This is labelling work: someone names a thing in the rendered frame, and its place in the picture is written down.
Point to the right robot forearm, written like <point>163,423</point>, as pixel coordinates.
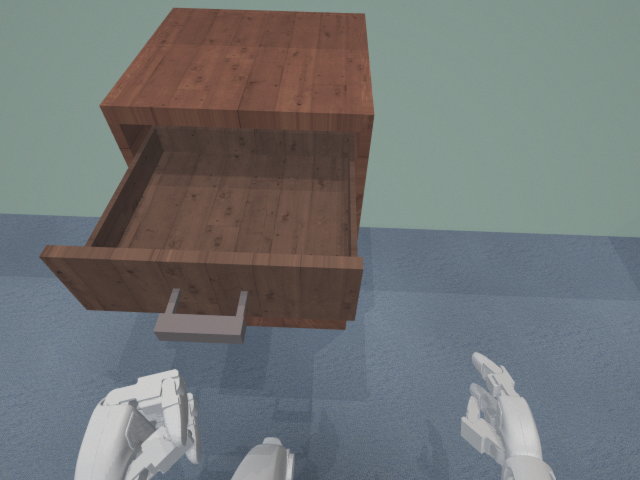
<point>524,467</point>

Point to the robot left thigh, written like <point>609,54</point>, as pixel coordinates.
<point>266,462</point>

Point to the drawer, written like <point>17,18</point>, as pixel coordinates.
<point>216,211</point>

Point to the left robot hand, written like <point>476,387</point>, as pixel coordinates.
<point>118,430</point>

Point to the handle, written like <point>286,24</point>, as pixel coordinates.
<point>201,328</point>

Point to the right robot hand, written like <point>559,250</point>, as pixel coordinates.
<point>509,428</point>

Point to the robot left shin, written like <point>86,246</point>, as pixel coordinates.
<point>272,440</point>

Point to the cabinet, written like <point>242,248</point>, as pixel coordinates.
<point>255,69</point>

